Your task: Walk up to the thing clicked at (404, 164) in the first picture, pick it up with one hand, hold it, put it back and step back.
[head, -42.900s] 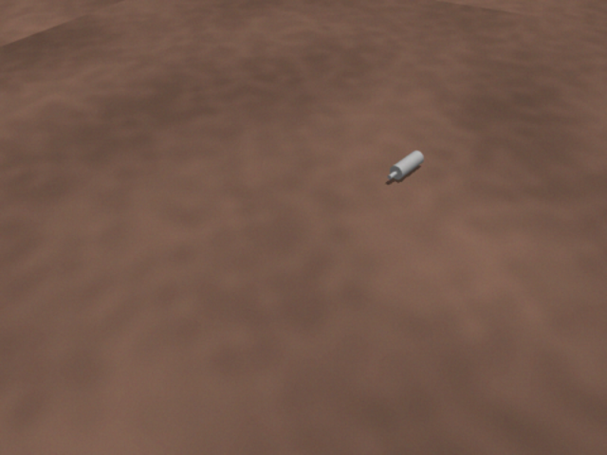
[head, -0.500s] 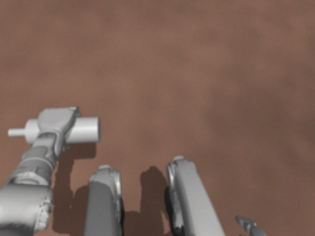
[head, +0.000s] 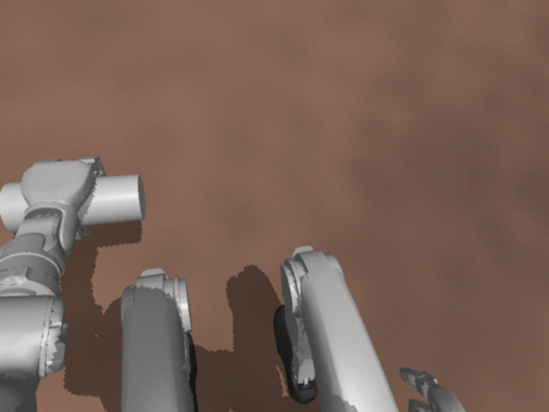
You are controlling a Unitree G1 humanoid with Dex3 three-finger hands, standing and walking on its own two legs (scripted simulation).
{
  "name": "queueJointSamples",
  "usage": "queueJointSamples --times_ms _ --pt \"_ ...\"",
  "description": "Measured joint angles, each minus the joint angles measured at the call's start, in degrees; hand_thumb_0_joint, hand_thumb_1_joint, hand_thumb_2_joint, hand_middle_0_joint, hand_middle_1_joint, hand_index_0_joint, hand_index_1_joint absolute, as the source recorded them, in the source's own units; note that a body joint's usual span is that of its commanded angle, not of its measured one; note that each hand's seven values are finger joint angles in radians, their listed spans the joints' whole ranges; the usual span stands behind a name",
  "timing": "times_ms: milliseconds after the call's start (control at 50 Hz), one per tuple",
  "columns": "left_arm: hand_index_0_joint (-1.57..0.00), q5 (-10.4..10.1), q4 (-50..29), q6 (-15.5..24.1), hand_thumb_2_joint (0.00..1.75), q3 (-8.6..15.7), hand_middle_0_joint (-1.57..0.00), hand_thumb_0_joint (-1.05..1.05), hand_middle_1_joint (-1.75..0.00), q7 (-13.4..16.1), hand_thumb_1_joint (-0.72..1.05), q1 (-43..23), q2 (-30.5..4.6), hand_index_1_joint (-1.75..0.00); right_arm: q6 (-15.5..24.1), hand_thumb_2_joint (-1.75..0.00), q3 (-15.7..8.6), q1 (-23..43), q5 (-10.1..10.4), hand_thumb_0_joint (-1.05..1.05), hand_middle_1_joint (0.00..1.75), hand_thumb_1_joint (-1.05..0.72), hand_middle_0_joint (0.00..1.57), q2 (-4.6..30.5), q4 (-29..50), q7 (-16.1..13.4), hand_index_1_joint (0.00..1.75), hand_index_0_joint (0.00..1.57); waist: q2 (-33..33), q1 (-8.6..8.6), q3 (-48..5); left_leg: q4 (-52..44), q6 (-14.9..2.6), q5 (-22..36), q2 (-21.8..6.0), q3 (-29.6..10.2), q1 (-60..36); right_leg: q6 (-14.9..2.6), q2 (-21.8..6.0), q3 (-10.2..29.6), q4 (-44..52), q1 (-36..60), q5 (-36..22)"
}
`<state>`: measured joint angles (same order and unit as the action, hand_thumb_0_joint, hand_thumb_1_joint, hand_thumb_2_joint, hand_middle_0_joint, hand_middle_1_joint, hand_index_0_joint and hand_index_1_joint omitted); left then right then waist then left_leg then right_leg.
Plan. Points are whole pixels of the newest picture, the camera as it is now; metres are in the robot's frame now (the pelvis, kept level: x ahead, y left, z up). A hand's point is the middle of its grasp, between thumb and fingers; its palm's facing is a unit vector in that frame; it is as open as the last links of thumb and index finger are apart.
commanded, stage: crouch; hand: left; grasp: from above
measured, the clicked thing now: (61, 203) +0.44 +0.28 -0.19
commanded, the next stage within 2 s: lower in 0.34 s
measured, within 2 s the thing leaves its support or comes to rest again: neither
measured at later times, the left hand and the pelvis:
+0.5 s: hand (86, 208) +0.44 +0.26 -0.23, palm faces -0.46 -0.03 -0.89, open 10.6 cm; pelvis +0.00 +0.00 -0.05, yaw -1 degrees
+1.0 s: hand (98, 215) +0.45 +0.25 -0.29, palm faces -0.46 -0.04 -0.89, open 10.5 cm; pelvis +0.00 +0.00 -0.08, yaw -3 degrees
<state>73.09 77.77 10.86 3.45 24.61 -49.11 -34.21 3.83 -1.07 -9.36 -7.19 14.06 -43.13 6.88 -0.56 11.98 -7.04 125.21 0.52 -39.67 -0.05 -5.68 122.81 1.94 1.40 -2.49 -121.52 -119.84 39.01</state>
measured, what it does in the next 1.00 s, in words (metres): lowers itself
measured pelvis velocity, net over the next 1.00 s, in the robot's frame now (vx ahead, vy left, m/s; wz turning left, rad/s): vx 0.00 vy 0.00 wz -0.05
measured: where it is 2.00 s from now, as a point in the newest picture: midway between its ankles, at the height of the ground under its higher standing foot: (241, 383)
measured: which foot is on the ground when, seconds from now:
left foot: down 0.00-1.00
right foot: down 0.00-1.00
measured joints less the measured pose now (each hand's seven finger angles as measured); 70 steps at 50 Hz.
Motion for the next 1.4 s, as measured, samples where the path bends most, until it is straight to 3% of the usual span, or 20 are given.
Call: queueJointSamples --times_ms 340,700,880,980,1220,1400 --pt "-0.59 1.20 5.95 1.04 0.71 0.29 -0.58 0.00 -0.75 1.61 -0.13 -3.18 -2.61 -0.74 0.68 -0.90 1.49 -0.13 -0.81 0.00 0.30 -0.91 0.20 0.30 -1.40 0.61 0.30 0.20 0.50 1.56 1.54 6.79 0.16 0.53 0.17 -0.38 6.11 0.12 0.33 -0.09 -6.68 -6.14 -0.63" --pt "-0.62 0.86 9.12 2.58 0.68 1.17 -0.61 0.00 -0.69 1.87 -0.12 -5.18 -5.86 -0.67 1.17 -0.90 3.96 1.27 -1.80 0.00 0.30 -0.91 0.20 1.52 -0.69 1.32 0.30 0.20 1.62 2.58 4.92 11.84 0.76 -0.29 0.19 -2.11 9.12 0.02 0.80 -1.46 -10.93 -9.07 -0.44" --pt "-0.63 2.51 8.26 3.33 0.64 3.03 -0.62 0.00 -0.66 5.14 -0.11 -3.07 -6.94 -0.65 1.16 -0.90 4.17 1.63 -2.79 0.00 0.30 -0.91 0.20 1.34 -1.07 1.90 0.30 0.20 2.77 3.50 6.05 14.99 0.75 -0.95 0.30 -2.86 10.80 0.30 1.02 -2.00 -13.41 -10.38 -0.02" --pt "-0.64 2.95 10.01 2.26 0.64 2.75 -0.63 0.00 -0.65 6.84 -0.10 -3.36 -7.27 -0.63 1.45 -0.90 4.69 2.15 -3.20 0.00 0.30 -0.91 0.20 1.22 -1.18 2.33 0.30 0.20 2.87 4.04 6.11 15.90 0.65 -1.24 0.28 -2.98 11.41 0.44 1.12 -2.07 -14.16 -10.94 0.16" --pt "-0.64 2.53 14.14 2.19 0.63 3.78 -0.63 0.00 -0.63 7.79 -0.09 -6.46 -10.40 -0.62 3.91 -0.89 7.36 2.48 -4.62 0.00 0.30 -0.90 0.20 1.68 -0.83 4.33 0.30 0.20 3.51 5.69 8.96 18.59 0.74 -1.78 0.29 -4.57 12.20 0.73 1.54 -3.34 -15.69 -11.31 0.09" --pt "-0.64 3.49 15.32 2.97 0.61 5.63 -0.63 0.00 -0.63 9.20 -0.09 -5.37 -12.19 -0.62 4.75 -0.89 8.81 1.78 -5.71 0.00 0.30 -0.90 0.20 2.52 -0.40 5.64 0.30 0.20 4.29 6.67 10.68 19.98 0.93 -1.88 0.33 -5.72 12.18 0.79 1.81 -4.26 -16.32 -11.08 -0.26"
